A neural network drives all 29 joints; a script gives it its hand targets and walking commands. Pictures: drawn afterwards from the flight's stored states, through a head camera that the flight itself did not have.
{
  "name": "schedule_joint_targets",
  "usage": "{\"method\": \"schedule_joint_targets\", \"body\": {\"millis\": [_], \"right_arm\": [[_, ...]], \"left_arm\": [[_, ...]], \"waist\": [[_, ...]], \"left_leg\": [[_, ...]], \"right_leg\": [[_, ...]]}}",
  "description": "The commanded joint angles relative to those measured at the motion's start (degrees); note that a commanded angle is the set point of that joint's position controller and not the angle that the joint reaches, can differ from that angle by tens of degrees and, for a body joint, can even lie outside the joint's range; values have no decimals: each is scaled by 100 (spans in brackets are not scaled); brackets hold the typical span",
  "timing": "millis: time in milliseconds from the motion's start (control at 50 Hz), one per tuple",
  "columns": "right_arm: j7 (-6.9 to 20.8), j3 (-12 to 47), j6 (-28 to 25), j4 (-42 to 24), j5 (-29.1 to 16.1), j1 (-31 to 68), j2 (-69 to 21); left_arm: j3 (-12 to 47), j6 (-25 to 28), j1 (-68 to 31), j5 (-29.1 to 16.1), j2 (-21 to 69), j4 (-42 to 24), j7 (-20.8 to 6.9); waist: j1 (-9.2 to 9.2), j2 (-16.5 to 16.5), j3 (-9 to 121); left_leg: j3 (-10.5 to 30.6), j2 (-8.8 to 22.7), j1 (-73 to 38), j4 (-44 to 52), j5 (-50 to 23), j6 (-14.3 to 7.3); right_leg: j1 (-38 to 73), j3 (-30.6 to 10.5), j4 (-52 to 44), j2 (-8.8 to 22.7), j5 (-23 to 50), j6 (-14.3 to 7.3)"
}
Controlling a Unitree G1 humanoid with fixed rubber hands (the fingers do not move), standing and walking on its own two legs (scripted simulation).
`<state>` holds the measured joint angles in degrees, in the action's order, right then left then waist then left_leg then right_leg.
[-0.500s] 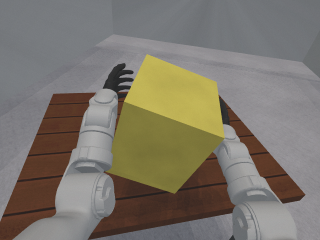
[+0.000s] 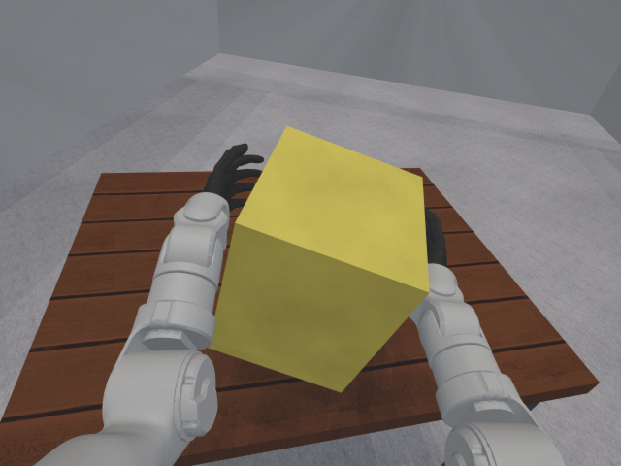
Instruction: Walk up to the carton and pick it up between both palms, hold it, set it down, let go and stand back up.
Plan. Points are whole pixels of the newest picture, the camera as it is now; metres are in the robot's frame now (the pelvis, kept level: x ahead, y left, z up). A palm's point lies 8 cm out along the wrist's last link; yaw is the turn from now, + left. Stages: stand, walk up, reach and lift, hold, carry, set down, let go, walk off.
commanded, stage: set down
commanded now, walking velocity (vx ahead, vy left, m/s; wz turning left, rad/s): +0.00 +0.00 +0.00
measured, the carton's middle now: (314, 262) +0.37 -0.01 +0.11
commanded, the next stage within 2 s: none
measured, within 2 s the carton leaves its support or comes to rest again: neither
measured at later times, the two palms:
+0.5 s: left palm (223, 215) +0.41 +0.11 +0.16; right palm (425, 284) +0.33 -0.17 +0.10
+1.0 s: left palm (225, 224) +0.41 +0.11 +0.14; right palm (423, 296) +0.33 -0.17 +0.09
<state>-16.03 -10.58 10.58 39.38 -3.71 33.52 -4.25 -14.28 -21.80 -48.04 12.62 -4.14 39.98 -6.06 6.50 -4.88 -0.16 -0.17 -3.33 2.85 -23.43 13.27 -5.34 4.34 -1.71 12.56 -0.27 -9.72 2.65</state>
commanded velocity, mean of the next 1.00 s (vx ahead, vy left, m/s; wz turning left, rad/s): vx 0.00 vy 0.00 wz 0.00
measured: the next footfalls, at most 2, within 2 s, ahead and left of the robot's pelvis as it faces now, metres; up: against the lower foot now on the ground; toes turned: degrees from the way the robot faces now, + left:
none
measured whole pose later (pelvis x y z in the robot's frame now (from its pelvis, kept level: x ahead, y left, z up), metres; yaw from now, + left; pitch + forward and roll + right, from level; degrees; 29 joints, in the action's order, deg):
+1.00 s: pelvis +0.00 +0.00 +0.00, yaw +0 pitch -3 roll -3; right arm -16.9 -14.7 1.0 40.9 2.4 27.8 -8.2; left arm -13.8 -12.1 -46.9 12.7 -4.2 47.3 -9.0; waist 5.2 -4.5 1.1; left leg -0.9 -2.5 8.8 -24.0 12.6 -4.9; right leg -1.7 -0.4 13.3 -0.6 -9.0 2.1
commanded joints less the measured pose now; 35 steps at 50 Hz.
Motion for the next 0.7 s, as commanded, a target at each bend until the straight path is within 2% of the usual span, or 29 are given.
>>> {"method": "schedule_joint_targets", "body": {"millis": [0, 20, 40, 60, 100, 120, 160, 200, 240, 280, 320, 340, 380, 440, 460, 480, 500, 520, 560, 600, 620, 660, 680], "right_arm": [[689, 2057, -872, -2525, -2, 5453, -3082], [673, 2132, -913, -2594, -13, 5429, -3129], [676, 2087, -936, -2675, -9, 5636, -3113], [669, 1996, -925, -2428, 63, 5335, -3088], [688, 2073, -1002, -2603, 30, 5418, -3086], [683, 1963, -957, -2332, 70, 5279, -2978], [694, 1972, -964, -2316, 103, 5158, -2943], [682, 1934, -1017, -2375, 98, 5300, -2921], [666, 2057, -1034, -2491, 73, 5238, -3034], [670, 2240, -1071, -2675, 100, 5151, -3239], [639, 2292, -1158, -2723, 127, 4982, -3242], [640, 2327, -1181, -2796, 150, 5053, -3237], [599, 2218, -1254, -2518, 269, 4894, -3229], [595, 2143, -1300, -2443, 257, 4923, -3203], [602, 2136, -1345, -2525, 278, 4965, -3257], [567, 2068, -1371, -2426, 368, 4908, -3294], [558, 2170, -1375, -2515, 350, 4981, -3340], [559, 2181, -1385, -2587, 344, 4982, -3353], [537, 2075, -1390, -2291, 397, 4714, -3356], [542, 2130, -1337, -2171, 357, 4592, -3416], [539, 2097, -1397, -2258, 385, 4721, -3403], [530, 2063, -1411, -2329, 432, 4818, -3435], [539, 2121, -1434, -2284, 424, 4810, -3510]], "left_arm": [[1939, 248, -3117, -473, 3649, -377, -912], [2045, 275, -3178, -527, 3709, -554, -892], [1944, 320, -3115, -499, 3650, -331, -888], [1932, 326, -3040, -474, 3646, -313, -883], [1949, 390, -3075, -487, 3623, -466, -885], [1923, 344, -2923, -405, 3673, -207, -888], [1763, 313, -2789, -340, 3573, -122, -914], [1856, 348, -2880, -352, 3582, -160, -927], [1681, 355, -2751, -283, 3480, 6, -946], [1674, 433, -2690, -301, 3478, -63, -961], [1768, 482, -2745, -333, 3607, -264, -932], [1861, 514, -2731, -371, 3654, -294, -931], [1899, 623, -2793, -395, 3681, -316, -924], [1959, 623, -2744, -372, 3674, -292, -932], [2031, 686, -2858, -411, 3674, -343, -925], [1980, 712, -2785, -407, 3641, -182, -946], [2021, 723, -2854, -410, 3692, -161, -949], [1899, 722, -2677, -388, 3603, 3, -957], [1858, 761, -2659, -336, 3569, -11, -978], [1808, 748, -2614, -268, 3536, -47, -1007], [1839, 799, -2674, -301, 3552, -59, -1007], [1731, 828, -2728, -245, 3506, 168, -1015], [1665, 865, -2665, -238, 3512, 169, -1023]], "waist": [[187, 881, 2691], [236, 988, 2838], [148, 907, 2833], [221, 923, 2768], [127, 1018, 2881], [202, 1144, 2476], [127, 984, 2326], [170, 988, 2467], [10, 830, 2403], [-70, 777, 2626], [10, 855, 2904], [-21, 869, 2951], [63, 843, 2979], [138, 1077, 2784], [77, 1079, 2865], [113, 875, 2804], [116, 940, 2817], [57, 845, 2754], [102, 914, 2707], [53, 978, 2494], [32, 911, 2728], [10, 863, 2642], [-51, 760, 2723]], "left_leg": [[33, 389, -1414, 134, -3000, 929], [31, 391, -1557, 70, -3183, 960], [19, 380, -1418, 89, -3092, 925], [34, 370, -1506, 82, -3124, 935], [52, 403, -1553, 59, -3320, 985], [123, 447, -1513, 63, -3300, 1018], [85, 425, -1570, 52, -3373, 992], [106, 436, -1513, 73, -3276, 997], [63, 433, -1308, 89, -3090, 887], [9, 354, -1256, 46, -3160, 852], [46, 388, -1481, -60, -3506, 917], [19, 357, -1439, -62, -3492, 910], [39, 390, -1552, -76, -3651, 960], [80, 422, -1526, -32, -3506, 977], [59, 408, -1446, -45, -3407, 996], [12, 358, -1288, 9, -3089, 914], [22, 375, -1307, 26, -3102, 909], [29, 371, -1198, 10, -3017, 877], [21, 340, -1136, 23, -2915, 884], [26, 384, -1217, 42, -3063, 904], [18, 384, -1255, 1, -3153, 915], [-2, 366, -1014, 109, -2663, 854], [-31, 344, -971, 91, -2710, 846]], "right_leg": [[-348, 596, 2, -298, 1354, -206], [-327, 598, 28, -304, 1452, -194], [-320, 600, 40, -297, 1451, -185], [-365, 604, 18, -296, 1449, -192], [-435, 634, 50, -329, 1363, -198], [-500, 622, 19, -327, 1197, -236], [-553, 628, -26, -350, 1232, -246], [-540, 640, -16, -337, 1180, -229], [-402, 619, 32, -315, 1235, -214], [-235, 558, 68, -288, 1627, -177], [-329, 592, 134, -331, 1792, -184], [-331, 570, 93, -310, 1788, -206], [-472, 629, 83, -334, 1812, -220], [-590, 630, 68, -333, 1483, -234], [-521, 604, 62, -315, 1507, -243], [-494, 564, 31, -267, 1537, -209], [-504, 572, 52, -263, 1577, -226], [-405, 562, 71, -261, 1669, -205], [-443, 551, 52, -212, 1668, -203], [-411, 538, 64, -238, 1587, -208], [-432, 547, 99, -258, 1625, -190], [-441, 514, 62, -202, 1529, -207], [-292, 486, 93, -213, 1706, -178]]}}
